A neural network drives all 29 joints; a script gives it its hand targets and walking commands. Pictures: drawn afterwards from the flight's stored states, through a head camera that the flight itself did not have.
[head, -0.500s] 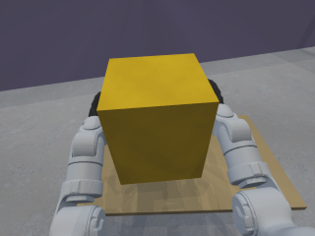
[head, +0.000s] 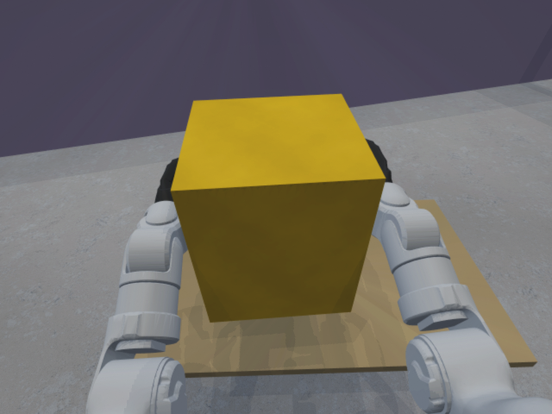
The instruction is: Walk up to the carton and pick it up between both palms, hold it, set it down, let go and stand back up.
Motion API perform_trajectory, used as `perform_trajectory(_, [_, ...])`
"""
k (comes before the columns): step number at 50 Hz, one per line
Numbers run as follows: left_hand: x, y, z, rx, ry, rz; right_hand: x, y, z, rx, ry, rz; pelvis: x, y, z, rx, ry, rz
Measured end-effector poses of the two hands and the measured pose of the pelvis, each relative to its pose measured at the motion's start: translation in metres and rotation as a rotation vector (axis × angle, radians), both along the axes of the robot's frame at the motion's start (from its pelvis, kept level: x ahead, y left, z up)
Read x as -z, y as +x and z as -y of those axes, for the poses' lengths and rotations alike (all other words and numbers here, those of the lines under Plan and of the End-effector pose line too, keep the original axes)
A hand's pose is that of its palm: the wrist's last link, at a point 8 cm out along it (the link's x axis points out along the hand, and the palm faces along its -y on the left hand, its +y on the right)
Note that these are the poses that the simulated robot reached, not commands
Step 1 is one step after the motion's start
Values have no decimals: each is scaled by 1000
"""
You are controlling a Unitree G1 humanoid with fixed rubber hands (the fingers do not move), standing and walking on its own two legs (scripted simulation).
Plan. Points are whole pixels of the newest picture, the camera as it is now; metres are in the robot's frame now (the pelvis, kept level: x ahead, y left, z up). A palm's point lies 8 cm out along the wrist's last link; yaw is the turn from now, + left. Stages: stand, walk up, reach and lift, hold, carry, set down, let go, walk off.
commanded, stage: hold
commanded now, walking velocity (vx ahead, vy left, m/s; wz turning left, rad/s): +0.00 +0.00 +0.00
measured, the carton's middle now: (274, 209) +0.36 +0.01 +0.17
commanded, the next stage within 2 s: none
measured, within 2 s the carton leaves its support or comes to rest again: neither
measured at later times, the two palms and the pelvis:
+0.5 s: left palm (169, 207) +0.36 +0.16 +0.18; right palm (377, 188) +0.37 -0.14 +0.19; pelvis +0.00 +0.00 +0.00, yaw +0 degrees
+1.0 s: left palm (169, 207) +0.36 +0.16 +0.18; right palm (377, 187) +0.37 -0.14 +0.20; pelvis +0.00 +0.00 +0.00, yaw +0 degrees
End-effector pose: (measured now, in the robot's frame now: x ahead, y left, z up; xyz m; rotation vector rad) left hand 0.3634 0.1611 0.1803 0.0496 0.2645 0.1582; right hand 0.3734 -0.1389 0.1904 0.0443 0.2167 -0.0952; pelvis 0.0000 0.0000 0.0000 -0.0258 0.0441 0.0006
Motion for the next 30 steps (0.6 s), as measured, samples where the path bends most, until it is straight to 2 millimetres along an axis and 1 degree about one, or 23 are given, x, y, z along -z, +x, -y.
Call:
perform_trajectory(5, [-3,0,1,6,13,10,-5,-1,1,1,-8,11,0,0,0,0,0,1])
perform_trajectory(21, [-1,-1,0,1,-6,1,-3,-1,0,3,9,2,0,0,0,0,0,1])
perform_trajectory(30, [-4,-1,0,2,-3,8,-5,-2,0,3,5,11,0,0,0,0,0,5])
